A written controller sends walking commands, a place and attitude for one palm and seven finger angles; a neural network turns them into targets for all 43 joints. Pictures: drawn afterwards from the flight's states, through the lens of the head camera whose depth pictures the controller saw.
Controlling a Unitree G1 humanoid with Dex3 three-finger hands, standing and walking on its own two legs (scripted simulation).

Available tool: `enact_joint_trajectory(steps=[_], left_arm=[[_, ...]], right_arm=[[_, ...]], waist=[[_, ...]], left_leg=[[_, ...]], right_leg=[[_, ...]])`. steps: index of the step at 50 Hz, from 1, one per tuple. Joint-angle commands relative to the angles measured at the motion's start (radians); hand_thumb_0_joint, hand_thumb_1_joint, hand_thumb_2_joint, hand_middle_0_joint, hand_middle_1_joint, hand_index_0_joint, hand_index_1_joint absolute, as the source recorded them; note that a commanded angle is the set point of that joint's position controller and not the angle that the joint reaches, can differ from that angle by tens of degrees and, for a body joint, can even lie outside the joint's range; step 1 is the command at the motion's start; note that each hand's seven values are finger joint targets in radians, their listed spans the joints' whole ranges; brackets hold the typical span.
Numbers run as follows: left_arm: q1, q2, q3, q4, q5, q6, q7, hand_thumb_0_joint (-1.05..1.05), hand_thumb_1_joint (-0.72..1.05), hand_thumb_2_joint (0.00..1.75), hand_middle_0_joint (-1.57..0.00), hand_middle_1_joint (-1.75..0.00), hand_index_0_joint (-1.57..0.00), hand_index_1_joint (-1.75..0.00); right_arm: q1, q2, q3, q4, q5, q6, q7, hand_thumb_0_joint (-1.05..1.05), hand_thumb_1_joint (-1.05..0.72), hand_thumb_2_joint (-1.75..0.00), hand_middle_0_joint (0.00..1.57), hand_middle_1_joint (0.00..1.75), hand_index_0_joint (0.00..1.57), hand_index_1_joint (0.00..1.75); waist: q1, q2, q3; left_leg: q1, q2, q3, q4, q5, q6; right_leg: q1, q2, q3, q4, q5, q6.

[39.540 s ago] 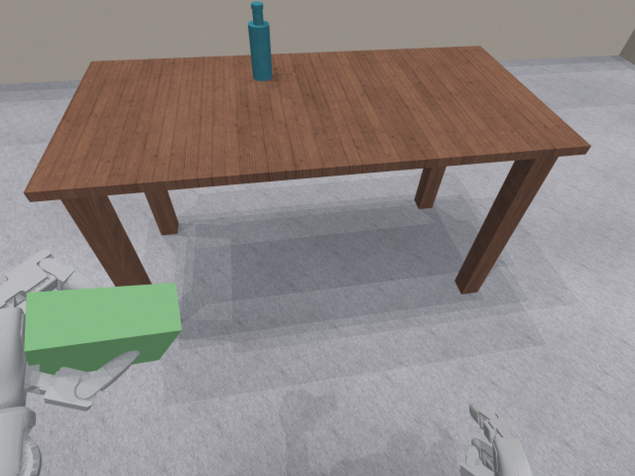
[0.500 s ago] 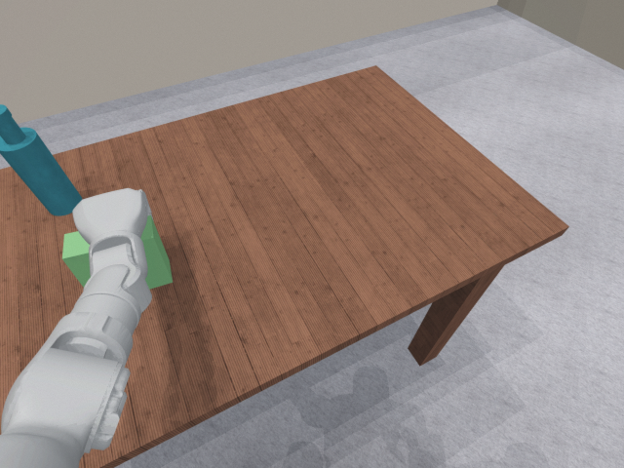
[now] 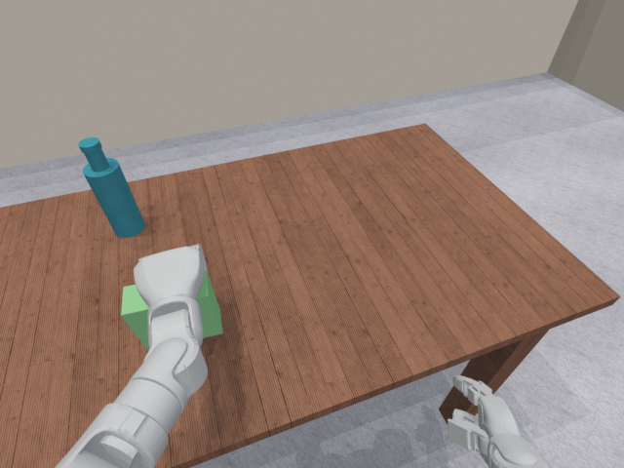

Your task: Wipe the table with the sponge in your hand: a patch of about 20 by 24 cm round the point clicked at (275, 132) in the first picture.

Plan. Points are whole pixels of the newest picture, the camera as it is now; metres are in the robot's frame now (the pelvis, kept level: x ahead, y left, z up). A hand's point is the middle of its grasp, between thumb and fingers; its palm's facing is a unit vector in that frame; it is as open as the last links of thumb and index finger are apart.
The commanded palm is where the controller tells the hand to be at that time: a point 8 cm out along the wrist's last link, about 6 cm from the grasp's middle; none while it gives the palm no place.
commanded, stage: wipe back along the third lane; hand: left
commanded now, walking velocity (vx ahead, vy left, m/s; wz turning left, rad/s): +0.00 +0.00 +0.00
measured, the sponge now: (179, 317) +0.33 +0.25 -0.02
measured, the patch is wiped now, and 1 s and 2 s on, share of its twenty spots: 1.00 1.00 1.00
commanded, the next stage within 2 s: slide back across to the middle lane in 1.84 s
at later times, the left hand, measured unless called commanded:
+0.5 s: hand (190, 327) +0.29 +0.21 +0.03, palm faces -0.01 -0.05 -1.00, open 9.2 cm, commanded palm +0.24 +0.18 +0.06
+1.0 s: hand (201, 352) +0.25 +0.18 +0.03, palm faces +0.00 -0.07 -1.00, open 9.2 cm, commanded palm +0.21 +0.16 +0.06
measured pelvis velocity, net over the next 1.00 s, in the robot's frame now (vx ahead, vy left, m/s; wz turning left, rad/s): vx -0.02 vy -0.04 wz -0.02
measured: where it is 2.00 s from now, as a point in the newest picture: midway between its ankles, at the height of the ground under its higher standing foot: outside the picture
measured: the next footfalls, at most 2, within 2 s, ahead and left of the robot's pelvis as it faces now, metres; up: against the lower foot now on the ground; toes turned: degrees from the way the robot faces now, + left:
none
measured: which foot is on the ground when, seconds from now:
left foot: down 0.00-1.00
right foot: down 0.00-1.00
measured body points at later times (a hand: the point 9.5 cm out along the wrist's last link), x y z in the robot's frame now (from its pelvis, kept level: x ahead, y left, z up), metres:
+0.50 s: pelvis -0.02 -0.02 +0.00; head -0.03 -0.04 +0.45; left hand +0.28 +0.21 +0.08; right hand +0.18 -0.24 -0.10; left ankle -0.04 +0.09 -0.73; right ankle -0.02 -0.12 -0.73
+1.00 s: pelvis -0.02 -0.04 +0.00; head -0.05 -0.07 +0.45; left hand +0.25 +0.18 +0.08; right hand +0.22 -0.25 -0.07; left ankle -0.04 +0.09 -0.73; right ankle -0.02 -0.12 -0.73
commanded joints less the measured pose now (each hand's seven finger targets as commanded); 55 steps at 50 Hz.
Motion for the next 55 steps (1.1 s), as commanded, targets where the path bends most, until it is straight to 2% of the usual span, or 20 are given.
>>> enact_joint_trajectory(steps=[1,3,4,7,8,9,12,13,17,18,22,23,26,30,33,43,46,48,51,55], left_arm=[[-0.095,-0.005,-0.011,-0.102,-0.033,0.024,-0.058,0.0,0.1,1.3,-1.2,-1.6,-1.2,-1.6],[-0.057,0.025,0.015,-0.12,-0.028,0.026,-0.059,0.0,0.1,1.3,-1.2,-1.6,-1.2,-1.6],[-0.047,0.002,-0.009,-0.136,-0.027,0.025,-0.06,0.0,0.1,1.3,-1.2,-1.6,-1.2,-1.6],[-0.027,-0.008,-0.027,-0.147,-0.024,0.024,-0.067,0.0,0.1,1.3,-1.2,-1.6,-1.2,-1.6],[0.008,0.039,0.027,-0.161,-0.03,0.023,-0.063,0.0,0.1,1.3,-1.2,-1.6,-1.2,-1.6],[0.016,0.002,-0.011,-0.182,-0.036,0.025,-0.066,0.0,0.1,1.3,-1.2,-1.6,-1.2,-1.6],[0.026,0.007,-0.004,-0.182,-0.039,0.026,-0.065,0.0,0.1,1.3,-1.2,-1.6,-1.2,-1.6],[0.057,0.051,0.049,-0.186,-0.043,0.026,-0.06,0.0,0.1,1.3,-1.2,-1.6,-1.2,-1.6],[0.049,-0.012,-0.021,-0.217,-0.04,0.029,-0.065,0.0,0.1,1.3,-1.2,-1.6,-1.2,-1.6],[0.058,0.036,0.03,-0.218,-0.045,0.029,-0.06,0.0,0.1,1.3,-1.2,-1.6,-1.2,-1.6],[0.055,-0.005,-0.017,-0.215,-0.041,0.03,-0.064,0.0,0.1,1.3,-1.2,-1.6,-1.2,-1.6],[0.074,0.043,0.03,-0.215,-0.043,0.027,-0.06,0.0,0.1,1.3,-1.2,-1.6,-1.2,-1.6],[0.079,-0.029,-0.045,-0.226,-0.042,0.021,-0.066,0.0,0.1,1.3,-1.2,-1.6,-1.2,-1.6],[0.093,-0.012,-0.029,-0.23,-0.045,0.015,-0.064,0.0,0.1,1.3,-1.2,-1.6,-1.2,-1.6],[0.118,0.016,0.002,-0.24,-0.05,0.011,-0.061,0.0,0.1,1.3,-1.2,-1.6,-1.2,-1.6],[0.229,-0.001,-0.021,-0.32,-0.061,0.012,-0.066,0.0,0.1,1.3,-1.2,-1.6,-1.2,-1.6],[0.242,-0.03,-0.054,-0.341,-0.062,0.018,-0.07,0.0,0.1,1.3,-1.2,-1.6,-1.2,-1.6],[0.227,0.019,-0.011,-0.345,-0.049,0.019,-0.065,0.0,0.1,1.3,-1.2,-1.6,-1.2,-1.6],[0.206,-0.015,-0.043,-0.339,-0.046,0.027,-0.066,0.0,0.1,1.3,-1.2,-1.6,-1.2,-1.6],[0.211,-0.006,-0.033,-0.331,-0.036,0.025,-0.061,0.0,0.1,1.3,-1.2,-1.6,-1.2,-1.6]], right_arm=[[-0.122,-0.125,-0.037,-0.136,-0.004,-0.031,-0.003,0.0,-0.9,-0.9,0.2,0.3,0.2,0.3],[-0.136,-0.13,-0.034,-0.14,-0.006,-0.029,-0.001,0.0,-0.9,-0.9,0.2,0.3,0.2,0.3],[-0.134,-0.121,-0.033,-0.144,-0.006,-0.03,0.001,0.0,-0.9,-0.9,0.2,0.3,0.2,0.3],[-0.14,-0.121,-0.032,-0.146,-0.005,-0.034,0.003,0.0,-0.9,-0.9,0.2,0.3,0.2,0.3],[-0.145,-0.13,-0.036,-0.147,-0.006,-0.034,0.003,0.0,-0.9,-0.9,0.2,0.3,0.2,0.3],[-0.149,-0.121,-0.031,-0.156,-0.006,-0.035,0.003,0.0,-0.9,-0.9,0.2,0.3,0.2,0.3],[-0.158,-0.125,-0.029,-0.151,-0.005,-0.036,0.0,0.0,-0.9,-0.9,0.2,0.3,0.2,0.3],[-0.161,-0.131,-0.033,-0.149,-0.007,-0.037,0.0,0.0,-0.9,-0.9,0.2,0.3,0.2,0.3],[-0.173,-0.124,-0.032,-0.153,-0.005,-0.04,-0.001,0.0,-0.9,-0.9,0.2,0.3,0.2,0.3],[-0.175,-0.13,-0.036,-0.151,-0.004,-0.041,-0.002,0.0,-0.9,-0.9,0.2,0.3,0.2,0.3],[-0.177,-0.124,-0.033,-0.151,-0.002,-0.047,-0.004,0.0,-0.9,-0.9,0.2,0.3,0.2,0.3],[-0.178,-0.13,-0.036,-0.147,-0.002,-0.048,-0.004,0.0,-0.9,-0.9,0.2,0.3,0.2,0.3],[-0.188,-0.12,-0.033,-0.155,0.0,-0.05,-0.002,0.0,-0.9,-0.9,0.2,0.3,0.2,0.3],[-0.194,-0.119,-0.034,-0.157,0.001,-0.051,-0.002,0.0,-0.9,-0.9,0.2,0.3,0.2,0.3],[-0.2,-0.124,-0.037,-0.154,0.0,-0.052,-0.004,0.0,-0.9,-0.9,0.2,0.3,0.2,0.3],[-0.23,-0.116,-0.035,-0.171,0.001,-0.054,0.008,0.0,-0.9,-0.9,0.2,0.3,0.2,0.3],[-0.238,-0.107,-0.032,-0.178,0.004,-0.055,0.01,0.0,-0.9,-0.9,0.2,0.3,0.2,0.3],[-0.238,-0.117,-0.032,-0.167,0.0,-0.054,0.009,0.0,-0.9,-0.9,0.2,0.3,0.2,0.3],[-0.241,-0.108,-0.029,-0.17,0.003,-0.056,0.004,0.0,-0.9,-0.9,0.2,0.3,0.2,0.3],[-0.236,-0.108,-0.029,-0.168,0.002,-0.061,0.004,0.0,-0.9,-0.9,0.2,0.3,0.2,0.3]], waist=[[-0.026,-0.081,-0.135],[-0.011,-0.054,-0.141],[-0.013,-0.035,-0.145],[-0.015,-0.058,-0.142],[0.001,-0.061,-0.152],[-0.004,-0.063,-0.158],[-0.009,-0.107,-0.117],[0.007,-0.111,-0.118],[-0.005,-0.12,-0.093],[0.004,-0.114,-0.084],[-0.001,-0.111,-0.072],[0.01,-0.107,-0.081],[0.0,-0.11,-0.067],[0.004,-0.132,-0.05],[0.013,-0.139,-0.06],[0.02,-0.144,-0.06],[0.014,-0.149,-0.031],[0.018,-0.123,-0.03],[0.012,-0.136,-0.016],[0.016,-0.126,-0.043]], left_leg=[[0.113,0.042,-0.024,-0.047,0.509,-0.04],[0.115,0.043,-0.029,-0.053,0.505,-0.043],[0.122,0.04,-0.026,-0.049,0.51,-0.041],[0.11,0.035,-0.026,-0.052,0.469,-0.035],[0.105,0.036,-0.031,-0.057,0.466,-0.037],[0.105,0.032,-0.024,-0.058,0.447,-0.032],[0.076,0.029,-0.02,-0.072,0.385,-0.029],[0.07,0.03,-0.023,-0.078,0.369,-0.028],[0.069,0.028,-0.018,-0.089,0.317,-0.021],[0.064,0.028,-0.022,-0.092,0.301,-0.022],[0.059,0.021,-0.014,-0.098,0.248,-0.016],[0.057,0.02,-0.017,-0.099,0.242,-0.018],[0.055,0.017,-0.013,-0.098,0.229,-0.016],[0.049,0.014,-0.011,-0.099,0.196,-0.012],[0.046,0.012,-0.008,-0.099,0.187,-0.013],[0.057,0.004,-0.001,-0.088,0.216,-0.011],[0.061,0.002,0.004,-0.086,0.214,-0.008],[0.064,0.003,-0.002,-0.089,0.216,-0.012],[0.061,0.002,0.0,-0.09,0.21,-0.011],[0.066,0.0,0.0,-0.081,0.226,-0.011]], right_leg=[[0.109,0.001,-0.025,-0.005,0.453,-0.075],[0.115,0.005,-0.014,-0.001,0.439,-0.083],[0.123,0.002,-0.024,0.001,0.439,-0.082],[0.128,0.004,-0.013,-0.001,0.431,-0.084],[0.141,0.007,-0.002,-0.001,0.432,-0.088],[0.154,0.003,-0.012,-0.002,0.429,-0.083],[0.149,0.002,0.004,-0.014,0.409,-0.082],[0.156,0.005,0.011,-0.018,0.393,-0.084],[0.137,0.003,0.008,-0.032,0.33,-0.079],[0.134,0.006,0.018,-0.037,0.308,-0.082],[0.124,0.006,0.021,-0.049,0.251,-0.079],[0.132,0.007,0.034,-0.049,0.244,-0.083],[0.119,0.005,0.024,-0.049,0.227,-0.079],[0.114,0.006,0.037,-0.06,0.193,-0.077],[0.126,0.006,0.056,-0.067,0.192,-0.075],[0.162,0.003,0.081,-0.064,0.268,-0.071],[0.156,0.002,0.079,-0.069,0.266,-0.066],[0.146,0.007,0.087,-0.064,0.266,-0.073],[0.137,0.005,0.078,-0.065,0.251,-0.067],[0.144,0.006,0.081,-0.051,0.283,-0.071]])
